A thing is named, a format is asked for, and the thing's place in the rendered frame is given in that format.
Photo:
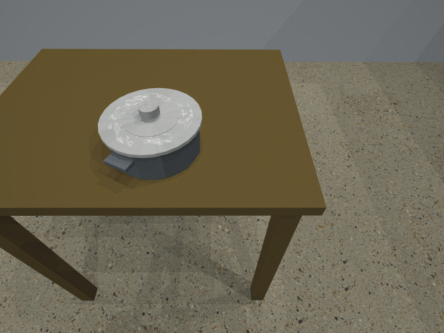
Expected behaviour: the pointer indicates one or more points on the lid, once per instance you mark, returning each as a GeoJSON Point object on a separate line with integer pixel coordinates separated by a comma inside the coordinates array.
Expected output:
{"type": "Point", "coordinates": [123, 131]}

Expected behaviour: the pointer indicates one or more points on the table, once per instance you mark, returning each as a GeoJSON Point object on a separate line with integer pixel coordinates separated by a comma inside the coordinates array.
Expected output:
{"type": "Point", "coordinates": [254, 157]}

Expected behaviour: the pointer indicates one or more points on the knob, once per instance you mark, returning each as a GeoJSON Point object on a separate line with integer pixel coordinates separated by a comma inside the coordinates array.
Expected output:
{"type": "Point", "coordinates": [148, 109]}

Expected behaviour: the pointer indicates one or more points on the pot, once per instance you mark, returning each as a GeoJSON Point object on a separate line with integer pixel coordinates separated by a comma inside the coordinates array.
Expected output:
{"type": "Point", "coordinates": [155, 168]}

